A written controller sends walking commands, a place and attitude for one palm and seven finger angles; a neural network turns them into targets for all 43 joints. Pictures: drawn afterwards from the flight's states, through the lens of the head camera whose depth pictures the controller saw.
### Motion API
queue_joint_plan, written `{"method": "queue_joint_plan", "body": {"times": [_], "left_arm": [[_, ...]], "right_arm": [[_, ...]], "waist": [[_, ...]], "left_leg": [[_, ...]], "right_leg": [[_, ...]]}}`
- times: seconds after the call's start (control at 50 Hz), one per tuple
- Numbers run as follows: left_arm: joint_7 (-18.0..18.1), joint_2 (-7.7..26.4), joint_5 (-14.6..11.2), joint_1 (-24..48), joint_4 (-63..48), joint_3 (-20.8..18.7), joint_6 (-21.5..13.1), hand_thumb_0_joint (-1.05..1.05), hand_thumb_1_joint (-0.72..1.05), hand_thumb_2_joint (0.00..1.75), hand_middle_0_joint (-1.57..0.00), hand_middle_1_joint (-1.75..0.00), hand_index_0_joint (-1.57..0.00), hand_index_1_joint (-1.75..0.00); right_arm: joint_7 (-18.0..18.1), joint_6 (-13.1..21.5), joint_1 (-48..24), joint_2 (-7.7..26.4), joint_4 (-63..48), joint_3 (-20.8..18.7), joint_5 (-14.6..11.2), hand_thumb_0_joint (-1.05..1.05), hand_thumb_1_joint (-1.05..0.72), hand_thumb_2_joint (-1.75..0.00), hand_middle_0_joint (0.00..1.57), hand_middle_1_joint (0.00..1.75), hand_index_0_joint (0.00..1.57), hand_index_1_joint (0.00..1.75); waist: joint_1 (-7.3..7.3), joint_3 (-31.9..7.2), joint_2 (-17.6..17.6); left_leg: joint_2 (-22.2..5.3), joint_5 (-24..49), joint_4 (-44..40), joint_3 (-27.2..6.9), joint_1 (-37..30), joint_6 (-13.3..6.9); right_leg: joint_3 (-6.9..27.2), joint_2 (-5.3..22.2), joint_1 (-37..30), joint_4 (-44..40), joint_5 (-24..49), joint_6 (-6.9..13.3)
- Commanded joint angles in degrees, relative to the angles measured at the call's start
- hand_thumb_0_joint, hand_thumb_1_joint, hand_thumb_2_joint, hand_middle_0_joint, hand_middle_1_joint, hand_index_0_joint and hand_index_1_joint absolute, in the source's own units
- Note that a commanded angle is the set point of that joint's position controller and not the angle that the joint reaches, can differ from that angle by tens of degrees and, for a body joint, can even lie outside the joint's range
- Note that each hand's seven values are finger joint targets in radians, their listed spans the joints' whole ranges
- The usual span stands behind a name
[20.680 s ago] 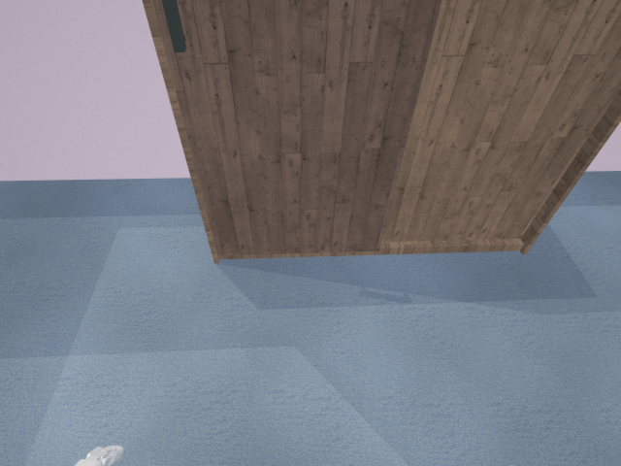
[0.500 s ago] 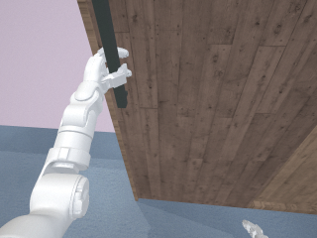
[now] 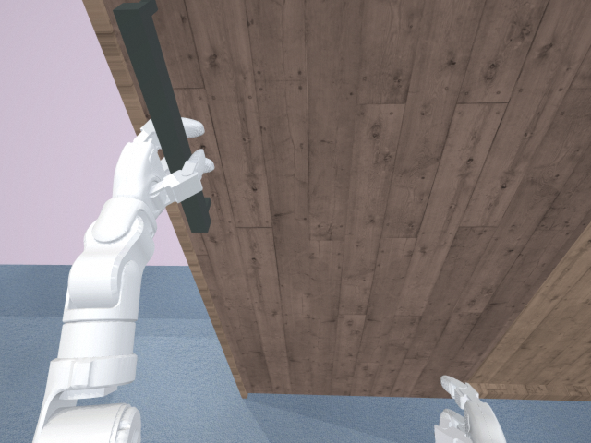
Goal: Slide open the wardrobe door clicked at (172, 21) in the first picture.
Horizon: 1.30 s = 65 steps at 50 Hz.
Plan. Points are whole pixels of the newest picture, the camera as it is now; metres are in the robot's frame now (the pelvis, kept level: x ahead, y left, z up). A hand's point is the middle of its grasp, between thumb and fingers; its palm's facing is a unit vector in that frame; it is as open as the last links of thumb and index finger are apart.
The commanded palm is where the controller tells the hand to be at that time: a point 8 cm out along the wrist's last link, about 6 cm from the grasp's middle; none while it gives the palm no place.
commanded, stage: tug the door sideways, standing still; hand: left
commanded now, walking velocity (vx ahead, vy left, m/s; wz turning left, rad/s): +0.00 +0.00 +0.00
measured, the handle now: (179, 133) +0.42 +0.16 +0.25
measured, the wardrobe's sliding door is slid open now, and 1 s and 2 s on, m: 0.00 0.01 0.16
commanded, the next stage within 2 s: step sideways, sliding the door along in 0.34 s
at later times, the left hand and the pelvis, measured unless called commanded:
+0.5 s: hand (194, 177) +0.38 +0.13 +0.21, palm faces +0.07 -0.99 -0.11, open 6.1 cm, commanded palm +0.35 +0.16 +0.23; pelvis +0.01 +0.00 +0.00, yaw +8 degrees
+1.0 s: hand (210, 176) +0.39 +0.12 +0.21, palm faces +0.32 -0.95 -0.08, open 6.4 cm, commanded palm +0.36 +0.10 +0.21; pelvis -0.01 -0.08 -0.03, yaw +7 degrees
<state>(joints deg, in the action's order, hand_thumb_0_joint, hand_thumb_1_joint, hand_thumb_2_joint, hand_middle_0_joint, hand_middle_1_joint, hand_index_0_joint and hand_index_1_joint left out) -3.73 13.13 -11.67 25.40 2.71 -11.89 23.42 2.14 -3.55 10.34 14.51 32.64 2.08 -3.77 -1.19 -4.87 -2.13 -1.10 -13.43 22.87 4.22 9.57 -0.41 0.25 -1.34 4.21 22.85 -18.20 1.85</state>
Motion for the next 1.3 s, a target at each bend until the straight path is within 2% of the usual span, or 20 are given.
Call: {"method": "queue_joint_plan", "body": {"times": [0.0,0.12,0.28,0.42,0.44,0.52,0.6,0.76,0.78,0.8,0.82,0.88,0.92,0.96,0.98,1.0,1.02,1.08,1.18,1.28], "left_arm": [[-1.2,7.3,-1.0,26.1,-16.4,1.1,-2.0,0.00,0.90,0.90,-0.45,-1.40,-0.45,-1.40],[0.6,2.2,0.2,32.1,-14.8,5.8,1.1,0.00,0.90,0.90,-0.45,-1.40,-0.45,-1.40],[0.4,-6.1,0.2,37.5,-14.1,14.9,-2.9,0.00,0.90,0.90,-0.45,-1.40,-0.45,-1.40],[-0.2,-7.4,1.8,45.3,-15.2,17.9,-4.2,0.00,0.90,0.90,-0.45,-1.40,-0.45,-1.40],[3.5,8.5,5.3,46.5,-19.6,9.3,-14.7,0.00,0.90,0.90,-0.45,-1.40,-0.45,-1.40],[5.4,-4.2,4.9,40.5,-13.9,16.8,-22.0,0.00,0.90,0.90,-0.45,-1.40,-0.45,-1.40],[6.4,-0.1,6.0,43.8,-15.5,14.1,-25.2,0.00,0.90,0.90,-0.45,-1.40,-0.45,-1.40],[5.5,-3.9,6.2,42.6,-10.4,18.2,-29.6,0.00,0.90,0.90,-0.45,-1.40,-0.45,-1.40],[5.7,-5.4,6.6,43.2,-11.3,20.1,-29.7,0.00,0.90,0.90,-0.45,-1.40,-0.45,-1.40],[6.5,-4.1,7.2,42.2,-11.7,19.4,-29.4,0.00,0.90,0.90,-0.45,-1.40,-0.45,-1.40],[6.7,-4.1,7.4,41.1,-12.8,19.6,-29.6,0.00,0.90,0.90,-0.45,-1.40,-0.45,-1.40],[7.0,-3.7,7.1,43.2,-19.2,20.0,-31.4,0.00,0.90,0.90,-0.45,-1.40,-0.45,-1.40],[7.1,-6.1,7.5,43.9,-19.0,21.6,-32.9,0.00,0.90,0.90,-0.45,-1.40,-0.45,-1.40],[7.2,-5.4,7.1,44.0,-19.7,21.3,-34.7,0.00,0.90,0.90,-0.45,-1.40,-0.45,-1.40],[6.8,-6.8,6.5,44.7,-21.5,22.5,-35.2,0.00,0.90,0.90,-0.45,-1.40,-0.45,-1.40],[6.6,-7.0,6.8,44.0,-20.7,23.0,-35.4,0.00,0.90,0.90,-0.45,-1.40,-0.45,-1.40],[6.2,-5.6,6.5,45.0,-18.9,20.9,-35.6,0.00,0.90,0.90,-0.45,-1.40,-0.45,-1.40],[5.4,-5.5,7.5,46.6,-22.4,21.8,-35.4,0.00,0.90,0.90,-0.45,-1.40,-0.45,-1.40],[4.4,-6.5,7.8,40.4,-24.8,22.5,-33.3,0.00,0.90,0.90,-0.45,-1.40,-0.45,-1.40],[4.5,-3.3,7.8,34.1,-25.6,19.5,-32.8,0.00,0.90,0.90,-0.45,-1.40,-0.45,-1.40]], "right_arm": [[0.8,2.9,-10.0,5.5,-8.1,-1.8,-0.2,0.00,-0.90,-0.90,0.20,0.30,0.20,0.30],[1.4,3.3,-8.5,5.3,-5.7,-2.2,0.5,0.00,-0.90,-0.90,0.20,0.30,0.20,0.30],[0.7,4.2,-10.4,3.8,-4.8,-1.7,1.1,0.00,-0.90,-0.90,0.20,0.30,0.20,0.30],[-0.5,4.3,-9.1,3.3,-4.2,-1.6,1.9,0.00,-0.90,-0.90,0.20,0.30,0.20,0.30],[0.4,4.0,-7.1,5.2,-5.6,-2.7,1.7,0.00,-0.90,-0.90,0.20,0.30,0.20,0.30],[-0.3,3.7,-6.1,3.6,-5.0,-4.4,3.4,0.00,-0.90,-0.90,0.20,0.30,0.20,0.30],[-0.6,3.4,-7.6,3.9,-6.0,-5.5,3.1,0.00,-0.90,-0.90,0.20,0.30,0.20,0.30],[0.4,6.0,-12.8,3.3,-7.3,-4.5,0.2,0.00,-0.90,-0.90,0.20,0.30,0.20,0.30],[0.6,6.1,-12.3,2.0,-6.9,-3.9,-0.2,0.00,-0.90,-0.90,0.20,0.30,0.20,0.30],[1.0,6.6,-11.8,1.3,-6.6,-4.2,-0.2,0.00,-0.90,-0.90,0.20,0.30,0.20,0.30],[1.6,7.4,-12.5,1.1,-7.1,-4.2,0.5,0.00,-0.90,-0.90,0.20,0.30,0.20,0.30],[1.1,9.0,-9.7,2.6,-4.2,-5.1,0.9,0.00,-0.90,-0.90,0.20,0.30,0.20,0.30],[0.7,8.8,-8.8,1.4,-3.2,-4.4,1.0,0.00,-0.90,-0.90,0.20,0.30,0.20,0.30],[0.7,8.2,-8.1,3.1,-3.3,-5.6,1.5,0.00,-0.90,-0.90,0.20,0.30,0.20,0.30],[0.0,8.1,-8.8,5.6,-5.1,-7.0,2.2,0.00,-0.90,-0.90,0.20,0.30,0.20,0.30],[-1.1,7.4,-7.7,6.1,-5.6,-7.1,1.7,0.00,-0.90,-0.90,0.20,0.30,0.20,0.30],[-2.2,7.7,-9.6,6.3,-6.0,-7.9,1.2,0.00,-0.90,-0.90,0.20,0.30,0.20,0.30],[-3.2,7.3,-8.4,5.7,-4.4,-7.9,1.2,0.00,-0.90,-0.90,0.20,0.30,0.20,0.30],[-4.1,7.3,-6.4,5.5,-6.5,-7.8,1.4,0.00,-0.90,-0.90,0.20,0.30,0.20,0.30],[-4.4,9.2,-5.9,4.1,-8.5,-7.1,1.2,0.00,-0.90,-0.90,0.20,0.30,0.20,0.30]], "waist": [[2.49,-14.6,2.8],[1.11,-18.2,0.6],[-0.10,-13.8,4.3],[-0.28,-21.3,-0.9],[-0.89,-14.5,0.8],[-2.16,-18.4,-2.4],[-0.39,-15.1,-7.0],[1.65,-7.1,-6.1],[1.64,-7.4,2.2],[1.35,-6.0,16.3],[2.48,-6.6,19.4],[0.86,-8.2,9.2],[-1.58,-12.4,8.3],[-3.19,-14.6,1.5],[-1.65,-15.1,-12.8],[-0.50,-17.2,-12.3],[0.10,-17.4,-5.7],[-1.25,-13.1,-2.1],[-0.86,-13.1,-13.4],[-1.45,-12.4,-21.4]], "left_leg": [[1.0,31.4,3.9,-2.6,-12.5,-2.6],[2.2,38.7,7.0,-2.3,-13.9,-3.1],[1.3,29.3,4.4,-5.7,-15.5,-2.6],[2.4,43.6,8.7,-5.6,-18.7,-3.2],[-2.8,43.5,11.8,-6.3,-20.6,-5.3],[-17.9,62.1,6.2,-20.3,-34.3,-12.0],[-20.0,48.7,6.9,-14.7,-30.9,-11.7],[-15.6,1.6,13.1,-2.9,11.9,-5.8],[-10.6,-6.5,23.5,-0.3,15.5,-3.4],[-1.7,-17.9,34.1,1.5,19.3,-0.2],[2.3,-25.9,44.1,-5.1,21.0,0.7],[-1.4,-19.8,42.5,-7.7,15.3,0.7],[-2.1,-13.8,22.5,-4.8,6.2,0.3],[-8.4,6.5,1.8,-7.2,-13.0,-1.4],[-24.3,23.1,-0.5,-27.0,-23.4,-7.5],[-32.2,31.5,1.1,-36.6,-26.1,-11.7],[-33.9,30.0,2.4,-32.6,-23.1,-14.7],[-27.6,34.4,5.0,-19.5,-22.7,-10.7],[-19.9,51.3,6.9,-5.2,-27.3,-5.0],[-18.9,59.3,7.9,-0.3,-28.5,-3.1]], "right_leg": [[-2.0,0.7,-0.4,0.8,42.1,-1.4],[-2.2,1.8,-0.7,3.8,53.9,-2.8],[-3.2,0.4,5.3,1.4,34.8,-0.7],[-2.7,1.6,3.2,5.4,48.3,-1.5],[-0.9,2.0,12.9,7.4,43.0,-4.7],[2.3,-2.6,29.3,32.1,-9.0,-4.4],[3.0,1.8,31.7,28.4,-8.0,-2.7],[-3.4,3.1,-2.8,17.1,4.8,-2.4],[1.3,7.3,-4.4,11.1,5.9,-0.5],[16.0,14.4,-2.0,-0.4,9.9,3.1],[27.6,21.4,0.2,-5.9,14.1,8.2],[20.9,19.3,0.8,0.2,19.4,10.7],[8.1,15.4,1.6,9.1,33.3,7.7],[-0.5,9.4,15.2,24.0,21.0,2.4],[-1.8,3.9,31.2,35.0,-4.7,-0.8],[3.6,4.1,34.8,45.5,-11.5,-0.8],[7.5,4.7,34.6,50.8,-8.7,-0.7],[3.8,6.1,38.1,51.1,-6.3,-2.3],[-3.9,2.9,34.8,40.0,-3.3,-4.4],[-7.9,0.1,26.8,25.7,-1.5,-5.0]]}}
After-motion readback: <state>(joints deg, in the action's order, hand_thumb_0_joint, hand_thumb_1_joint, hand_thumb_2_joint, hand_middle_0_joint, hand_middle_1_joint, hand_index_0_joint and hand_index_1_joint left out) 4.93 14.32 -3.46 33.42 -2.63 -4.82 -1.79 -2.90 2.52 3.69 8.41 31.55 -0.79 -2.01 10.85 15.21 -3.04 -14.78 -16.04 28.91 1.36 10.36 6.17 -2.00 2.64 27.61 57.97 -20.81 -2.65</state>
